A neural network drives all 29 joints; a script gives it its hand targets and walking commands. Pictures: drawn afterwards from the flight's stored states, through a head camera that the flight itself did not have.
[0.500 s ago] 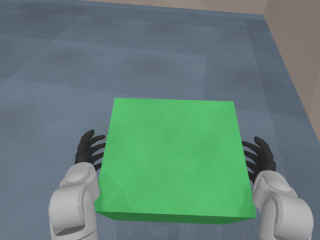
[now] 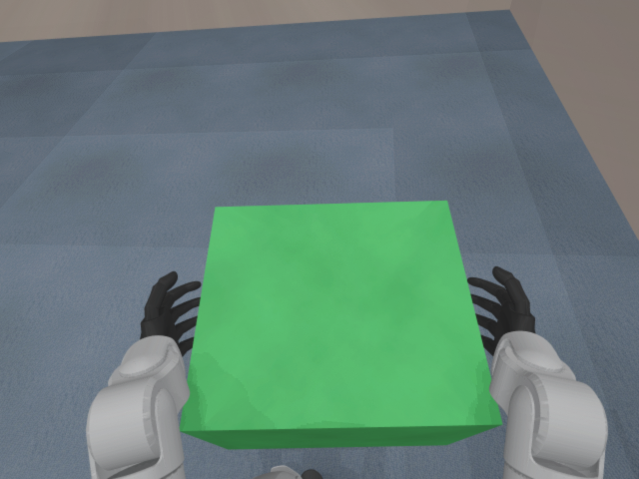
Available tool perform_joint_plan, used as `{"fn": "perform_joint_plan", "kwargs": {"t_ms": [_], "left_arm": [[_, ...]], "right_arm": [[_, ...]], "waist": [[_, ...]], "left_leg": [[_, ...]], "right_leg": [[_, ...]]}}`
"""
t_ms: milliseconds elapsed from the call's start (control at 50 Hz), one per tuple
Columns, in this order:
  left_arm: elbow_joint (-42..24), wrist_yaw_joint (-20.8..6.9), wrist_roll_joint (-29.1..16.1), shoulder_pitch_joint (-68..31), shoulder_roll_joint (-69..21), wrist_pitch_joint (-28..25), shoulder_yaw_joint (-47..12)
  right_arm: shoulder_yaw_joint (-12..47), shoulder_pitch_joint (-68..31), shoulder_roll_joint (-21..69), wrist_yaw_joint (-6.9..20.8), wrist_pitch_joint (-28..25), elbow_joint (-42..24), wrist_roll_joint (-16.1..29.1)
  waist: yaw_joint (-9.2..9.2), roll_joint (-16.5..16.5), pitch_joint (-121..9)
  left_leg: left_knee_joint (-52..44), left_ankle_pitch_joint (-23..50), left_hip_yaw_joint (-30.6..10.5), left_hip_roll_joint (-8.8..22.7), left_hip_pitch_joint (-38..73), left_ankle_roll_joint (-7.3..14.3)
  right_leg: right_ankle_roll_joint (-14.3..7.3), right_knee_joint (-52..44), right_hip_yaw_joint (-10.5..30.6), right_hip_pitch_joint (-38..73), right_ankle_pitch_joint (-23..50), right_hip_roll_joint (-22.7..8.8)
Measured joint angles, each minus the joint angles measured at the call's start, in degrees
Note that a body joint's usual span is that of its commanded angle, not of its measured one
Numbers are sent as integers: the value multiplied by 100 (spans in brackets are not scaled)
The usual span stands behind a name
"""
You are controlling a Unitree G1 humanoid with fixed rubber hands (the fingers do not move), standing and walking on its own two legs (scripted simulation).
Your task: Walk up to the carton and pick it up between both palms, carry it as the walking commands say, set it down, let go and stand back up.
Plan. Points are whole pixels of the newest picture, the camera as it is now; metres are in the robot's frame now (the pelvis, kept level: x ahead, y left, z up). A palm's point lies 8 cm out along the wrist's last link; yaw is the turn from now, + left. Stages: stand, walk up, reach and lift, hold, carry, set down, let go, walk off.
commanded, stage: carry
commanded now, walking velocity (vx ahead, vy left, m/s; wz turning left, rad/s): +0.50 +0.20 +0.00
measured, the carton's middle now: (333, 329) +0.31 -0.01 +0.01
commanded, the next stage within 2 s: none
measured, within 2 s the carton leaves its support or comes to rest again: neither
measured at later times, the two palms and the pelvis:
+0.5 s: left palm (206, 141) +0.65 +0.19 +0.09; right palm (411, 117) +0.68 -0.17 +0.08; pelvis +0.42 -0.01 +0.00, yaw +4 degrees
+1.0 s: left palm (196, 58) +1.03 +0.28 +0.08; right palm (347, 44) +1.02 -0.08 +0.07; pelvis +0.77 +0.10 -0.01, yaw +0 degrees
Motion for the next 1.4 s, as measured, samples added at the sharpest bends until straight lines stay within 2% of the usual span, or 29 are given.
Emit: {"fn": "perform_joint_plan", "kwargs": {"t_ms": [60,80,100,120,140,180,220,280,320,380,400,420,460,500,540,600,700,840,880,900,920,960,980,1020,1080,1160,1300,1380,1400], "left_arm": [[-76,15,9,240,6,42,-19],[-109,12,27,288,10,81,12],[-41,0,46,234,12,98,69],[110,-10,73,151,7,90,103],[270,-7,95,94,8,79,100],[475,2,127,60,10,64,42],[506,-13,138,47,-2,9,-1],[394,-13,115,47,3,-108,-79],[262,17,84,71,3,-155,-148],[89,50,44,95,5,-151,-226],[70,57,35,68,2,-120,-256],[132,63,41,26,-2,-119,-327],[263,95,87,-18,1,-111,-387],[294,107,77,53,1,-55,-311],[260,97,63,164,0,-13,-228],[184,96,49,242,0,-42,-200],[50,70,7,172,4,-139,-186],[-92,18,27,86,2,-72,-172],[-108,35,63,112,2,-21,-194],[-90,45,89,111,18,12,-195],[23,45,115,39,24,33,-137],[217,75,136,-36,-2,79,-57],[267,89,140,-23,2,102,-61],[291,107,129,45,8,105,-115],[236,105,126,98,7,15,-200],[168,90,130,78,3,-60,-247],[2,113,113,144,5,7,-293],[31,103,107,72,5,77,-284],[124,94,115,28,2,61,-304]], "right_arm": [[72,67,-2,-36,102,38,52],[125,58,-1,-39,136,81,46],[162,21,-3,-39,112,187,16],[144,-28,-2,-40,84,318,-20],[95,-55,2,-33,74,443,-51],[-1,-18,5,-4,70,560,-69],[-25,58,2,22,30,484,-73],[-21,154,-6,59,-96,281,-68],[-43,206,-8,89,-155,130,-43],[-61,317,-9,120,-198,-82,-8],[-81,372,-10,129,-204,-146,-4],[-154,401,-18,144,-197,-184,-6],[-243,337,-8,171,-150,-92,-37],[-180,292,-11,166,-85,47,-68],[-95,278,-13,177,-81,189,-88],[-62,231,-12,200,-150,277,-99],[-53,163,-7,166,-211,80,-84],[-44,168,-8,102,-125,-172,-16],[-69,136,-8,106,-73,-129,8],[-68,112,-6,107,-54,-59,17],[-52,75,-3,96,-91,94,16],[-71,15,0,68,-107,346,4],[-82,23,2,75,-105,425,-1],[-103,92,1,109,-111,453,-9],[-106,194,-5,168,-199,342,-37],[-107,257,-8,195,-277,191,-45],[-89,335,-9,183,-206,12,-2],[-89,353,-9,138,-117,-70,-4],[-135,325,-14,136,-95,-53,-16]], "waist": [[-62,224,-76],[-55,274,-168],[-101,215,-255],[-128,190,-312],[-138,211,-355],[-127,297,-392],[-90,357,-323],[-53,367,-168],[-25,389,-66],[45,402,34],[93,346,48],[172,374,55],[323,416,3],[418,353,-82],[474,244,-133],[464,133,-102],[272,107,18],[39,172,92],[5,232,38],[-40,250,-31],[-98,120,-72],[-77,77,-93],[-28,76,-92],[66,71,-102],[133,85,-121],[105,69,-194],[86,181,-240],[57,307,-265],[91,399,-265]], "left_leg": [[-1017,298,313,-172,1051,14],[-1201,-162,326,-185,1391,315],[-1095,-653,329,-248,1451,565],[-989,-897,318,-289,1482,688],[-1003,-937,290,-299,1581,694],[-1223,-1020,188,-304,1926,602],[-1506,-1176,69,-286,2334,570],[-1770,-1412,-127,-218,2853,509],[-1829,-1630,-274,-134,3170,428],[-1486,-2071,-471,22,3551,285],[-1057,-2232,-521,47,3574,239],[-369,-2345,-581,134,3446,186],[1725,-1992,-931,86,2602,-24],[3303,-1525,-1098,7,1693,-110],[3835,-1003,-1108,106,1015,-165],[3336,-574,-1147,388,354,-213],[1601,-291,-1041,677,-277,-260],[-499,307,-500,543,15,-88],[-1006,338,-271,450,534,-62],[-1091,195,-208,396,741,45],[-807,9,-150,286,673,192],[-533,-317,-130,263,658,328],[-622,-373,-118,274,776,325],[-978,-396,-89,261,1107,313],[-1480,-461,-92,212,1602,364],[-1851,-673,-176,100,2132,410],[-2155,-1323,-343,2,3174,350],[-1651,-2019,-507,25,3581,248],[-1136,-2251,-536,94,3497,203]], "right_leg": [[137,1545,41,-133,-56,30],[194,2479,35,-431,267,-4],[295,3652,146,-929,81,-55],[378,4775,350,-1492,-185,-14],[412,5622,514,-2014,-353,59],[424,6206,625,-2852,-433,68],[389,5624,572,-3449,-283,-69],[294,4005,480,-4010,193,-193],[230,3033,340,-4200,610,-155],[154,1983,-111,-4143,1420,3],[97,1690,-256,-3969,1755,38],[-155,1761,-336,-3830,2002,68],[-398,2010,-427,-3691,1494,88],[-375,1808,-409,-3426,1191,83],[-219,1433,-340,-3055,1175,49],[-156,1000,-247,-2470,1043,-31],[47,486,-150,-1594,742,-256],[521,489,-68,-537,-126,-565],[601,1141,1,-458,-539,-636],[591,1772,26,-584,-738,-692],[478,2680,132,-940,-626,-838],[334,4608,588,-1941,-605,-642],[289,5229,691,-2390,-521,-502],[245,5570,659,-3078,-303,-349],[214,4818,467,-3701,-93,-250],[216,3540,342,-4205,289,-208],[180,2201,20,-4367,1330,-100],[78,1476,-376,-3798,1648,48],[-92,1494,-450,-3675,1807,85]]}}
